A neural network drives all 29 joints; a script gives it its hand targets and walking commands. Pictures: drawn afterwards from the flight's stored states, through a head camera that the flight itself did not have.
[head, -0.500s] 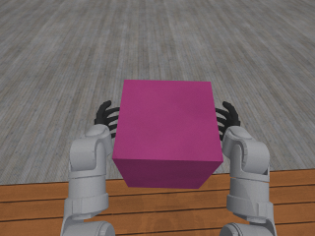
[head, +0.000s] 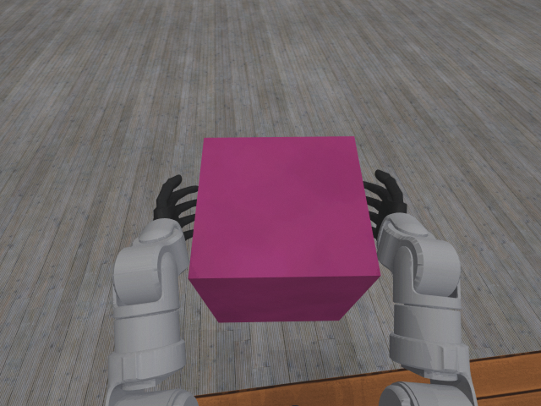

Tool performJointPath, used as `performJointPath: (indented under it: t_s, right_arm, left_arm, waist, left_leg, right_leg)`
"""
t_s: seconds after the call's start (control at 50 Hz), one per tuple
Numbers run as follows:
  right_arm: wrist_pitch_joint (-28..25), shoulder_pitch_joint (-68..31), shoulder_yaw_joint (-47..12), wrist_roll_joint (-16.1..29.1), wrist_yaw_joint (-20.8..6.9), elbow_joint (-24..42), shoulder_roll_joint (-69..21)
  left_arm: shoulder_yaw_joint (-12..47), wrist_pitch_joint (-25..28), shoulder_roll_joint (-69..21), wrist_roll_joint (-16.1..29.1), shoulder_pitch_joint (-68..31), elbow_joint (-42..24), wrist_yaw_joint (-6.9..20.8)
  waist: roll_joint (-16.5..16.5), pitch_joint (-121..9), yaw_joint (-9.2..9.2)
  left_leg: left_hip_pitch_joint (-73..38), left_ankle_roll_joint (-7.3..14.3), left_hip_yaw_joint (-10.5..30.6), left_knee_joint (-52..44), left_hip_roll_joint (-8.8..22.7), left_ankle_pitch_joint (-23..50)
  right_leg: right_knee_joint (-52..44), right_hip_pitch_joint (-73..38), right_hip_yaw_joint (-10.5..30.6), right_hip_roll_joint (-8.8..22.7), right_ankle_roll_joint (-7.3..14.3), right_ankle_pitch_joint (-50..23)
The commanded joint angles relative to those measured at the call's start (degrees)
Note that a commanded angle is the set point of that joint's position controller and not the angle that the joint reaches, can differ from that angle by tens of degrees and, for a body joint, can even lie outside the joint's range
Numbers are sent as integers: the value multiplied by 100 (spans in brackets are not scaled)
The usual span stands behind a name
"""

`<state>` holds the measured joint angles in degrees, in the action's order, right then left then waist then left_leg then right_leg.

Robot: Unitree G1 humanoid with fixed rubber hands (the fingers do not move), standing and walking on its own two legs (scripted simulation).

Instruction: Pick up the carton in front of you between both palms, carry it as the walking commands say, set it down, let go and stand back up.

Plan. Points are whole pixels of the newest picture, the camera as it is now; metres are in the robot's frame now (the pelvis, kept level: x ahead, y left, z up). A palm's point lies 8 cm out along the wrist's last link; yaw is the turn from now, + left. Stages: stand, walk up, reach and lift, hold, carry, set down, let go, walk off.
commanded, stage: carry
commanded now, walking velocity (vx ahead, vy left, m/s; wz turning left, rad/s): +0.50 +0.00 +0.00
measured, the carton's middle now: (279, 239) +0.35 -0.01 +0.05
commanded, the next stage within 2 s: none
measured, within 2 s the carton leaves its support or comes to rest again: neither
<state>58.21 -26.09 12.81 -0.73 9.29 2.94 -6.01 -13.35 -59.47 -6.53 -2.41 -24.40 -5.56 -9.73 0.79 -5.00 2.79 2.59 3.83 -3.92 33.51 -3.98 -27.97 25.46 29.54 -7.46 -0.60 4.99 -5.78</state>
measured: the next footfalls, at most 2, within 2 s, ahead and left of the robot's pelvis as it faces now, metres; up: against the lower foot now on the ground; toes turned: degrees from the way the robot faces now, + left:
right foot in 0.02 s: +0.17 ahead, -0.07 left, -0.02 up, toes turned -5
left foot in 0.54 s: +0.52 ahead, +0.07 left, -0.04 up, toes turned +5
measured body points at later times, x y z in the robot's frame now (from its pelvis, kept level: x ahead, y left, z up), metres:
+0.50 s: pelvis +0.30 +0.00 -0.01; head +0.32 -0.01 +0.44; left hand +0.64 +0.15 +0.10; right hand +0.65 -0.16 +0.09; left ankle +0.46 +0.09 -0.72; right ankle +0.14 -0.06 -0.73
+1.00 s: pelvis +0.62 -0.01 -0.01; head +0.63 +0.00 +0.44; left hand +0.92 +0.14 +0.07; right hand +0.92 -0.17 +0.08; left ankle +0.48 +0.07 -0.74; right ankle +0.76 -0.14 -0.72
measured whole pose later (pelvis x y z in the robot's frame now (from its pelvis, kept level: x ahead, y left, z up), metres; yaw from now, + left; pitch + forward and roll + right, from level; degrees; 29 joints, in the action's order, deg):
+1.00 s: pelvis +0.62 -0.01 -0.01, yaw -2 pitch +5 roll -1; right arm 58.7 -11.2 7.9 -1.2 8.3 15.7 -8.0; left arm -7.9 -59.8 -7.7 -1.8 -10.0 -17.5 -8.5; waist 0.0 -4.7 -0.3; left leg -0.9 2.5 -6.2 13.7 -0.6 -19.5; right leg 30.1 33.1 -8.2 3.4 -0.2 2.4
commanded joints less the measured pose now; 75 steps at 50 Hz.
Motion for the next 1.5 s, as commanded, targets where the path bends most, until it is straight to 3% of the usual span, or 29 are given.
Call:
performJointPath:
  t_s: [0.0, 0.02, 0.04, 0.1, 0.16, 0.28, 0.44, 0.5, 0.52, 0.54, 0.56, 0.58, 0.62, 0.64, 0.7, 0.8, 0.94, 1.0, 1.02, 1.04, 1.06, 1.08, 1.1, 1.14, 1.16, 1.2, 1.26, 1.38, 1.48]
  right_arm:
    - [126, -2985, -3290, 923, -64, 192, -3911]
    - [172, -2923, -3238, 918, -51, 7, -4009]
    - [184, -2896, -3166, 842, -20, 83, -3927]
    - [95, -3379, -3084, 720, -29, 171, -4475]
    - [-67, -3341, -3154, 646, -87, 126, -4716]
    - [-217, -2935, -3284, 575, -21, 303, -4457]
    - [43, -2725, -3191, 560, -1, 367, -3922]
    - [120, -2608, -3041, 483, -18, 161, -3822]
    - [128, -2545, -2975, 433, -26, 70, -3822]
    - [132, -2466, -2883, 391, -30, -3, -3761]
    - [121, -2634, -2856, 396, 1, -160, -3726]
    - [91, -2406, -2936, 518, -17, -307, -4005]
    - [-28, -2993, -3273, 839, -143, 54, -4540]
    - [-98, -3305, -3443, 985, -219, 182, -4781]
    - [-274, -3465, -3758, 1280, -393, 386, -5137]
    - [-313, -2507, -3976, 1271, -497, 607, -5045]
    - [105, -667, -4029, 1074, -553, 1620, -4714]
    - [420, 60, -4031, 1038, -582, 2097, -4631]
    - [529, 279, -4078, 1058, -601, 2250, -4598]
    - [626, 315, -4142, 1092, -626, 2441, -4529]
    - [745, 343, -4267, 1162, -653, 2678, -4561]
    - [842, 410, -4325, 1202, -706, 2879, -4506]
    - [891, 339, -4455, 1306, -762, 2956, -4665]
    - [906, 97, -4583, 1404, -869, 3036, -4919]
    - [899, 123, -4608, 1416, -904, 3014, -4998]
    - [897, 268, -4636, 1353, -917, 2977, -4990]
    - [937, 497, -4587, 1220, -862, 2885, -4773]
    - [1051, 584, -4518, 1191, -731, 2950, -4378]
    - [1122, 405, -4365, 1208, -632, 2896, -3944]
  left_arm:
    - [2919, -22, -3443, 620, -2666, 43, -10]
    - [2835, -31, -3295, 599, -2937, 138, -57]
    - [2945, -23, -3545, 717, -2669, 303, -49]
    - [3385, 103, -4405, 1147, -3622, -135, 173]
    - [3720, 295, -4788, 1505, -4094, -322, 349]
    - [3775, 413, -4480, 1563, -3630, -403, 350]
    - [3478, 202, -3957, 1230, -3052, -156, 195]
    - [3436, 120, -3983, 1108, -3082, 11, 171]
    - [3435, 104, -3991, 1055, -3156, 59, 164]
    - [3424, 85, -4049, 1018, -3189, 88, 152]
    - [3373, 57, -4100, 1001, -3118, 165, 143]
    - [3360, 57, -4115, 996, -3202, 106, 116]
    - [3284, 147, -4502, 942, -3454, 84, 106]
    - [3268, 201, -4645, 896, -3487, 93, 125]
    - [3404, 355, -4915, 774, -3222, 64, 195]
    - [3758, 411, -4875, 737, -2369, -319, 263]
    - [4508, 27, -4867, 1352, -1231, -1587, 471]
    - [4613, -285, -4745, 1512, -572, -2108, 558]
    - [4619, -382, -4728, 1523, -404, -2251, 591]
    - [4584, -481, -4716, 1516, -122, -2343, 629]
    - [4500, -567, -4569, 1469, 9, -2418, 656]
    - [4486, -621, -4653, 1516, 231, -2417, 692]
    - [4502, -669, -4777, 1536, 276, -2585, 754]
    - [4567, -703, -5011, 1566, 15, -2783, 856]
    - [4627, -717, -5036, 1600, -92, -2851, 896]
    - [4685, -740, -4979, 1638, -28, -2873, 952]
    - [4637, -793, -4666, 1593, 195, -2785, 968]
    - [4473, -899, -4176, 1491, 386, -2775, 846]
    - [4353, -959, -3820, 1404, 210, -2646, 678]
  waist:
    - [326, -2423, -564]
    - [1516, -2851, -600]
    - [1156, -2867, -729]
    - [162, -1963, -518]
    - [310, -1971, -440]
    - [439, -1987, -629]
    - [550, -1301, -843]
    - [745, -1697, -289]
    - [443, -2032, -35]
    - [-389, -2580, -8]
    - [-1668, -2964, 111]
    - [-1411, -2902, 118]
    - [-405, -2304, 12]
    - [-300, -2125, -20]
    - [-476, -2136, -93]
    - [-620, -1874, -183]
    - [-850, -1241, -115]
    - [-1023, -1376, -208]
    - [-902, -1668, -278]
    - [-585, -2028, -407]
    - [705, -2641, -418]
    - [1506, -2453, -411]
    - [1115, -2184, -396]
    - [199, -1652, -366]
    - [140, -1452, -331]
    - [427, -1276, -330]
    - [565, -905, -328]
    - [637, -305, -362]
    - [819, -24, -374]
  left_leg:
    - [1422, -84, -117, 2756, 636, 2298]
    - [3555, -347, 205, 4627, -182, -710]
    - [4030, -133, 599, 5018, 33, -414]
    - [3864, -55, 599, 4095, 544, 468]
    - [3496, -153, 453, 3356, 652, 770]
    - [4455, -286, 191, 2242, 722, 1811]
    - [3706, -68, -485, -306, 278, 3222]
    - [1521, 148, -707, -1067, 29, 3418]
    - [304, 127, -465, -1036, 325, 3469]
    - [-1258, 320, 1001, -247, 1638, 4802]
    - [-2697, 1486, 3250, -413, 2890, 4803]
    - [-2449, 1504, 3649, -909, 2621, 3428]
    - [-1429, 1068, 2740, -1210, 2244, 2991]
    - [-904, 941, 2407, -1362, 2173, 2970]
    - [-394, 796, 1769, -1719, 1957, 2749]
    - [-1004, 625, 1010, -1910, 1798, 4084]
    - [-1614, 327, 172, -1776, 1504, 5526]
    - [-1357, 57, -236, -918, 1438, 6652]
    - [-788, -121, -510, -154, 1344, 6404]
    - [267, -277, -539, 879, 1234, 4880]
    - [2067, -499, -404, 2525, 766, 2713]
    - [3441, -517, -90, 3660, 117, 20]
    - [3803, -375, 352, 4193, 511, 50]
    - [3643, -258, 482, 3720, 1004, 636]
    - [3404, -273, 498, 3224, 1162, 891]
    - [3111, -366, 190, 2505, 1108, 1202]
    - [3270, -561, -76, 1422, 1151, 1692]
    - [3280, -543, -491, 118, 1009, 2682]
    - [2887, -329, -722, -426, 892, 2560]
  right_leg:
    - [459, -3728, 1274, 1139, 118, -1386]
    - [525, -5313, 3697, 2564, 1334, -1525]
    - [119, -5005, 4125, 2363, 1468, 93]
    - [-423, -3215, 2882, 1742, 889, 521]
    - [-621, -2656, 2248, 1516, 786, 508]
    - [-252, -3699, 1595, 1295, 622, -1534]
    - [-78, -3970, 984, 855, 391, -2355]
    - [1031, -3463, 563, 830, 22, -3312]
    - [1997, -2784, 336, 688, -142, -2304]
    - [3228, -1476, 304, 515, -313, 174]
    - [5059, 579, 588, -421, -548, 3782]
    - [5517, 1193, 886, -315, -351, 3722]
    - [5041, 1293, 938, 132, -238, 3040]
    - [4673, 1059, 909, 285, -270, 2835]
    - [3987, 686, 702, 422, -434, 2479]
    - [2341, 1068, 348, 543, -639, 1764]
    - [429, 740, -275, 239, -541, 683]
    - [-253, -662, -764, -103, -399, 595]
    - [-470, -1846, -862, -183, -350, 566]
    - [-390, -3219, -161, 419, -224, 754]
    - [-255, -4850, 2416, 2194, 493, 706]
    - [-840, -5177, 3684, 2661, 1046, 311]
    - [-850, -4798, 3204, 2567, 1032, 169]
    - [-1093, -3644, 2218, 2204, 637, 421]
    - [-1342, -3106, 1801, 2034, 411, 1040]
    - [-1638, -2615, 1188, 1790, 253, 1702]
    - [-2006, -2500, 842, 1723, 362, 1928]
    - [-1908, -2769, 254, 1468, 176, 897]
    - [-1416, -3124, 55, 1521, 43, 78]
